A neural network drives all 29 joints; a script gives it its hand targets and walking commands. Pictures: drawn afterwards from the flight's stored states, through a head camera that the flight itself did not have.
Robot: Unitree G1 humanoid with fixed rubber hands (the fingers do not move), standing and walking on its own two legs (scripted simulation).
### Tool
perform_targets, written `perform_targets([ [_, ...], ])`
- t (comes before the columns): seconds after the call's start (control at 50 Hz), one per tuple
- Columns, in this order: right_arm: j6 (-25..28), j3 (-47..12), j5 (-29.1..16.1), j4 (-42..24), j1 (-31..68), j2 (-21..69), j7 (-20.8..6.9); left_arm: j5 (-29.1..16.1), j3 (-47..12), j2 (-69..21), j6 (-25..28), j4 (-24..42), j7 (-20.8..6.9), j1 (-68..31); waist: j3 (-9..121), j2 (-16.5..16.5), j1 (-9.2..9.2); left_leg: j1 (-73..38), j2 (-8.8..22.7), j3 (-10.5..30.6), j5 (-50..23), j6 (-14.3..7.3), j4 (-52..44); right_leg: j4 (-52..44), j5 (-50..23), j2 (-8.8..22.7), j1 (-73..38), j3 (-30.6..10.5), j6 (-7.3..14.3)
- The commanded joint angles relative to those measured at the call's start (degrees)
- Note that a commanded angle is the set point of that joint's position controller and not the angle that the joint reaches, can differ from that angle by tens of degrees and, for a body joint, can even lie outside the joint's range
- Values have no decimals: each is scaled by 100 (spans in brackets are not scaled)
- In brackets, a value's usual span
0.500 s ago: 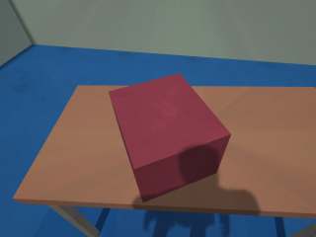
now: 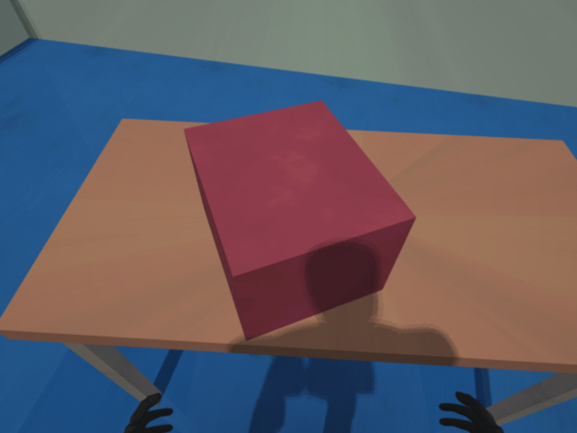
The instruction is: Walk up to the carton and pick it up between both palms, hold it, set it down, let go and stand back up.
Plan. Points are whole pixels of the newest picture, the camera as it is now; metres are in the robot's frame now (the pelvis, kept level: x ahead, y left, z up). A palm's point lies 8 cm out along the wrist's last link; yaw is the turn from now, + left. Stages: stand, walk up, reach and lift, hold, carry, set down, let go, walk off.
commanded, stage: reach and lift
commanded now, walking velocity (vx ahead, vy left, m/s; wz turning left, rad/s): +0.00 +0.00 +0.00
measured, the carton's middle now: (286, 212) +0.46 +0.03 +0.02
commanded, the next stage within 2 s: none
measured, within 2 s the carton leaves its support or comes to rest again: neither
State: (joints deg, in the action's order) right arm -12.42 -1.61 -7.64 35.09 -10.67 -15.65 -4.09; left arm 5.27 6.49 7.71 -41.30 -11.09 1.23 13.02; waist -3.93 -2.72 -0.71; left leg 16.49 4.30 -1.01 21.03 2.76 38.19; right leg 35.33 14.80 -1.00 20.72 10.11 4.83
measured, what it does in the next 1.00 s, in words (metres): stands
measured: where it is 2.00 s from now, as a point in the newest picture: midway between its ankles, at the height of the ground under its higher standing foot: outside the picture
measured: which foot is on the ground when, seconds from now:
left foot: down 0.00-1.00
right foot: down 0.00-1.00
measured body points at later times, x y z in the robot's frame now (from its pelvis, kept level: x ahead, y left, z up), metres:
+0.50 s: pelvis +0.01 +0.00 +0.01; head +0.04 +0.02 +0.46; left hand +0.13 +0.22 -0.08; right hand +0.16 -0.26 -0.07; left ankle -0.01 +0.15 -0.72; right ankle +0.05 -0.06 -0.72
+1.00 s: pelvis +0.03 +0.01 +0.01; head +0.02 +0.04 +0.46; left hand +0.18 +0.21 -0.03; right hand +0.18 -0.28 -0.03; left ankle -0.01 +0.15 -0.72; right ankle +0.05 -0.06 -0.72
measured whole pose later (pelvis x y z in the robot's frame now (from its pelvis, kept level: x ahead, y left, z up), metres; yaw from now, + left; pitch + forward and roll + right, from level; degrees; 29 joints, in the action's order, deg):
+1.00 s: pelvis +0.03 +0.01 +0.01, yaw -2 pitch +2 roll +0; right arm 13.4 -1.2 -19.5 37.7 -16.6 -27.9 -19.3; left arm 2.3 -0.4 0.5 -8.8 -2.5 13.5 26.5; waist 3.4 -2.7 -2.2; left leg 13.1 4.0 -3.3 19.4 2.0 30.7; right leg 28.4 12.5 -1.6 18.3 7.9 4.6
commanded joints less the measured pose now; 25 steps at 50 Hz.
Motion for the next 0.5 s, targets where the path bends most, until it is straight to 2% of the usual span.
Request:
perform_targets([
  [0.0, 318, 512, 340, -1650, 1147, -318, -166, -142, 315, 1149, 792, 1310, 275, -1326, 1280, 275, -177, 2213, -86, -297, 268, -296, -609, -863, 1358, 816, -1772, -1967, -433],
  [0.06, 392, 744, 422, -1528, 955, -570, -216, -474, 123, 985, 1053, 1337, 428, -1067, 1848, 504, -85, 2324, 67, -228, 467, -427, -668, -419, 506, 588, -2025, -1539, -422],
  [0.1, 541, 799, 418, -1292, 755, -768, -220, -623, 31, 903, 1186, 1211, 454, -742, 1877, 524, -7, 2387, 159, -123, 478, -531, -757, -220, -172, 367, -2197, -1175, -449],
  [0.14, 721, 790, 369, -1003, 517, -882, -197, -721, 28, 903, 1262, 1078, 395, -298, 1692, 174, 64, 2263, 35, -90, 31, -460, -866, -360, -597, 335, -2407, -1160, -466],
  [0.18, 831, 671, 222, -718, 190, -880, -161, -758, 124, 902, 1227, 1095, 339, 260, 1380, -376, 85, 1928, -255, -132, -747, -252, -939, -781, -729, 506, -2608, -1494, -505],
  [0.2, 985, 542, 183, -1056, -325, -884, -170, -735, 43, 540, 1199, 1169, 338, 908, 1305, -528, 58, 1237, -205, -109, -1290, -154, -1012, -997, -802, 391, -2352, -1490, -403],
  [0.24, 1124, 553, 131, -942, -348, -974, -203, -728, 8, 519, 1260, 1175, 329, 1008, 1110, -500, -5, 806, -335, -91, -1769, -99, -1131, -1175, -1092, 251, -2132, -1324, -365],
  [0.26, 1182, 514, 156, -930, -383, -965, -206, -713, 47, 522, 1345, 1054, 323, 1106, 948, -670, -2, 865, -392, -107, -1787, -119, -1160, -1243, -1258, 288, -2232, -1384, -408],
  [0.3, 1295, 543, 152, -676, -292, -1010, -309, -620, 43, 537, 1530, 1044, 404, 927, 698, -365, -84, 939, -409, -91, -1474, -101, -1354, -1303, -908, 306, -2123, -1356, -367],
  [0.34, 1404, 585, 194, -566, -137, -1000, -455, -570, -32, 489, 1720, 1031, 511, 600, 426, -233, -72, 1108, -375, -57, -1037, -133, -1395, -1438, -77, 400, -1882, -1457, -313],
  [0.36, 1465, 596, 203, -612, -64, -969, -521, -541, -61, 485, 1823, 1146, 570, 400, 430, -119, -89, 1145, -340, -58, -842, -157, -1417, -1516, 350, 462, -1775, -1530, -294],
  [0.38, 1555, 612, 191, -793, 7, -918, -574, -551, -122, 462, 1945, 1223, 622, 245, 452, -141, -100, 1228, -317, -63, -767, -193, -1392, -1555, 547, 518, -1715, -1607, -297],
  [0.4, 1631, 615, 135, -862, 53, -907, -629, -529, -175, 492, 2091, 1364, 688, 96, 498, 8, -167, 1240, -288, -59, -662, -204, -1421, -1546, 724, 542, -1655, -1620, -280],
  [0.44, 1789, 621, -39, -1037, 63, -952, -735, -500, -229, 496, 2412, 1704, 831, -44, 832, 90, -171, 1320, -266, -66, -496, -244, -1353, -1465, 880, 643, -1839, -1753, -312],
  [0.46, 1891, 658, -150, -1129, 113, -983, -774, -528, -290, 488, 2584, 1920, 907, -123, 1132, 213, -184, 1333, -240, -38, -468, -264, -1330, -1329, 765, 632, -1940, -1719, -312],
  [0.48, 1962, 680, -237, -1016, 43, -1073, -808, -542, -363, 432, 2698, 1946, 964, -22, 1231, 261, -124, 1253, -228, -35, -487, -263, -1333, -1261, 542, 604, -1931, -1670, -291],
])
